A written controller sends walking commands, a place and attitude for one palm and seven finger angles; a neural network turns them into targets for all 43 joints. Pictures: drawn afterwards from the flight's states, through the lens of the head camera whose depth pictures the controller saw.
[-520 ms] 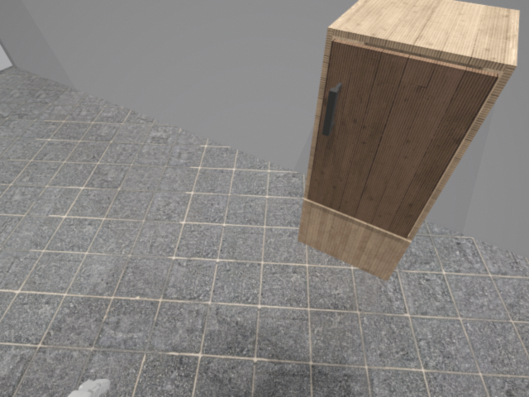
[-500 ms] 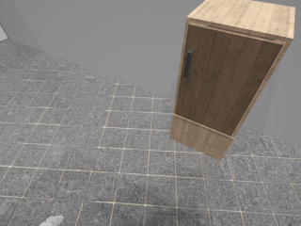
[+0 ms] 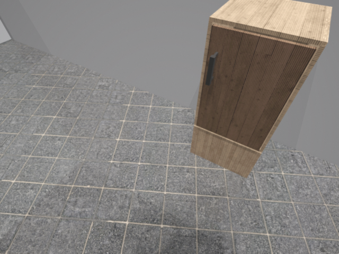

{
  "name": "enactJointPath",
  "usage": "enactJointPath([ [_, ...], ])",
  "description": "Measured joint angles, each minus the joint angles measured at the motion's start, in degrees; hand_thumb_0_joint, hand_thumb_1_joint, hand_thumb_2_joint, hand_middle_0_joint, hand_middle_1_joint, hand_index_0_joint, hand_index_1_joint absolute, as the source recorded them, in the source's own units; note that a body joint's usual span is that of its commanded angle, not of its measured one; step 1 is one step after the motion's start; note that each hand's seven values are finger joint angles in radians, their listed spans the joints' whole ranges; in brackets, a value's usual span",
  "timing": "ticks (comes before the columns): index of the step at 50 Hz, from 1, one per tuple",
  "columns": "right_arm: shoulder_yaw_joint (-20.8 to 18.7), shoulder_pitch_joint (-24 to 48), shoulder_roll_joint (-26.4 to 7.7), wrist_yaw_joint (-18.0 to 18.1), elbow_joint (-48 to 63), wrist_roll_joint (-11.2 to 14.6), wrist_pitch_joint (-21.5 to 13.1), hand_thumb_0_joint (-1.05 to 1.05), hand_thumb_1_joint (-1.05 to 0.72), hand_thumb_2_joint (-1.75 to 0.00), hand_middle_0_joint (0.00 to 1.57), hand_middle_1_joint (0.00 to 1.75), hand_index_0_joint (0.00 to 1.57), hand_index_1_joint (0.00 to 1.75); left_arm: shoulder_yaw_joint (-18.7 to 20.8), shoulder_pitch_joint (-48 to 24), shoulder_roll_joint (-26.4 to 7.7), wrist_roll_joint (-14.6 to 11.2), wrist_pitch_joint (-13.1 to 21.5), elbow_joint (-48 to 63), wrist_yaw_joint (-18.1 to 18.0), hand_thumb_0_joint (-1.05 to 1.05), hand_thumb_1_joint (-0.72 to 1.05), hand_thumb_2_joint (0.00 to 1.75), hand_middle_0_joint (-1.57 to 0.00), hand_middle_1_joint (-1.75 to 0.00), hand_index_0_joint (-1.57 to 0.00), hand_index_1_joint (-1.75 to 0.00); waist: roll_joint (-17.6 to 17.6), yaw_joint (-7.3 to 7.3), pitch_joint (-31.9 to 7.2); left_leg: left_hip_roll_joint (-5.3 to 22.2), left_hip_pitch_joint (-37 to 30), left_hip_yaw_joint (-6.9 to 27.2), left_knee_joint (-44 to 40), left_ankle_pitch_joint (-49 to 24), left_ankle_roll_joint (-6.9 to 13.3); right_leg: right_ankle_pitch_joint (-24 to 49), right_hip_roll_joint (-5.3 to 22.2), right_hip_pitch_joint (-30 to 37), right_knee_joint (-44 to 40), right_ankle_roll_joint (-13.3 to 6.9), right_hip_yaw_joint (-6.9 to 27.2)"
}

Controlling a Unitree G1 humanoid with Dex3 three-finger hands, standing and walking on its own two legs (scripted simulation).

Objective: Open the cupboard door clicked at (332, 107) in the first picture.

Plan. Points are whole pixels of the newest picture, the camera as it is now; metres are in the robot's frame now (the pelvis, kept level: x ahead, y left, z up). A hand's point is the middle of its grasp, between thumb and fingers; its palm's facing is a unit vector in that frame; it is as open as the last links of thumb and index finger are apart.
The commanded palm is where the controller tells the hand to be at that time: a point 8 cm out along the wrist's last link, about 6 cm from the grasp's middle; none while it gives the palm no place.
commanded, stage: stand and wait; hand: left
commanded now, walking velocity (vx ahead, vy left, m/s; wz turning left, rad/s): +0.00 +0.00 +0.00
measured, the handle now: (212, 68) +0.86 -0.13 -0.03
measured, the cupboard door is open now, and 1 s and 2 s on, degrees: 0 0 0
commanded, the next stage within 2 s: look at it before walking up in 0.30 s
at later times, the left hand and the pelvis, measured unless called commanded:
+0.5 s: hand out of the picture +0.08 +0.24 -0.15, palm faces -0.03 -0.94 -0.33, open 7.4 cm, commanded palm none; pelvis +0.00 +0.00 +0.00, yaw +0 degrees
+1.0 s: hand out of the picture +0.08 +0.25 -0.15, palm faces -0.02 -0.94 -0.34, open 7.4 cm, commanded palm none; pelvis +0.01 +0.00 +0.00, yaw +0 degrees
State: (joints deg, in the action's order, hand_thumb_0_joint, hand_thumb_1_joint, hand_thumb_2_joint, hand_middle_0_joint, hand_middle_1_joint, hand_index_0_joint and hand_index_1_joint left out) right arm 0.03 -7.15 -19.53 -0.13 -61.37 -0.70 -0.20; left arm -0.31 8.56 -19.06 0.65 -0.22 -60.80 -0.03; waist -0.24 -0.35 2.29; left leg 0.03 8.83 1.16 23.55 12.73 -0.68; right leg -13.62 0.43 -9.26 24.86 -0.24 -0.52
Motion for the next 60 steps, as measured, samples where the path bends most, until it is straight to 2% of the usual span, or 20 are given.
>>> enactJointPath([
  [21,0.2,-0.3,0.2,-0.1,-2.4,0.1,-0.3,0.00,-0.90,-0.90,0.20,0.30,0.20,0.30,0.0,-1.4,0.0,0.0,0.5,-1.3,0.0,0.00,0.90,0.90,-0.21,-0.30,-0.20,-0.30,0.0,0.41,-0.5,0.4,-0.5,0.0,-1.9,-1.4,-0.3,1.6,-0.4,0.6,-2.1,-0.2,0.0],
  [52,0.1,1.2,0.3,0.0,-2.2,0.3,-0.5,0.00,-0.90,-0.90,0.20,0.30,0.20,0.30,0.0,-1.1,-0.3,0.0,0.7,-1.6,-0.1,0.00,0.90,0.90,-0.21,-0.30,-0.20,-0.30,0.3,0.02,0.0,0.1,-1.7,-0.1,-3.2,-1.2,0.1,1.6,-0.1,1.9,-3.7,0.2,0.1],
  [60,-0.5,1.5,2.0,1.0,0.5,0.1,0.4,0.00,-0.90,-0.90,0.20,0.30,0.20,0.30,0.9,0.3,0.8,0.1,-1.3,0.6,-0.6,0.00,0.90,0.90,-0.21,-0.30,-0.20,-0.30,0.4,-0.79,0.4,1.1,0.2,-2.9,0.7,1.0,-0.1,0.4,-1.1,-1.4,0.4,0.2,2.9],
])
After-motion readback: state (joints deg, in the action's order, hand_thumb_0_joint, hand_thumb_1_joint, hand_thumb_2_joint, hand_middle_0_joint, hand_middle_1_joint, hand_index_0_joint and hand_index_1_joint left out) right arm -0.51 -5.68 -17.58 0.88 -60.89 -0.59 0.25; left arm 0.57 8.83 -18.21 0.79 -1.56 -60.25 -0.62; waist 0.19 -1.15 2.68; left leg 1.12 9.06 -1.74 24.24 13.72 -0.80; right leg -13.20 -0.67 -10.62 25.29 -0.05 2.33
